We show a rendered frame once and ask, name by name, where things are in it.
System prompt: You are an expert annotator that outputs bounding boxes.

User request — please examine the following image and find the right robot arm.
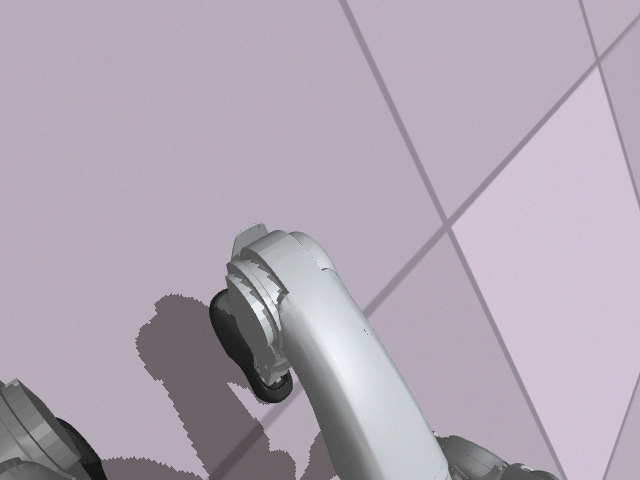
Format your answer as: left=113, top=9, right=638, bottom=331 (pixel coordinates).
left=500, top=463, right=559, bottom=480

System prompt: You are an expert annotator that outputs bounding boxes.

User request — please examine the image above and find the right robot foot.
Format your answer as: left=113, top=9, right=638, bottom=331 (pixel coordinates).
left=209, top=288, right=293, bottom=403

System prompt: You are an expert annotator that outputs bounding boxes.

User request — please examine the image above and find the right robot hand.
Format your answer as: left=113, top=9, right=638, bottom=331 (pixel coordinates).
left=432, top=431, right=510, bottom=480

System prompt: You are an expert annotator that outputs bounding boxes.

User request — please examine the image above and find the left robot foot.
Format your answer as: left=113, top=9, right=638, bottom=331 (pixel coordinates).
left=55, top=417, right=108, bottom=480

